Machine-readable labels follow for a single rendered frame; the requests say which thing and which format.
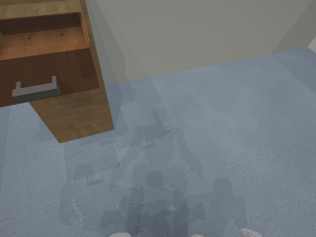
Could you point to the cabinet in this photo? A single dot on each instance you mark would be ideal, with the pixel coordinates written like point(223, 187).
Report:
point(76, 115)

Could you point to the handle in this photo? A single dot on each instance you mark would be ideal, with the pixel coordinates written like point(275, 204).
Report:
point(21, 95)

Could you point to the drawer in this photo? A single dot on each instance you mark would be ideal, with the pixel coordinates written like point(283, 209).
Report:
point(35, 48)

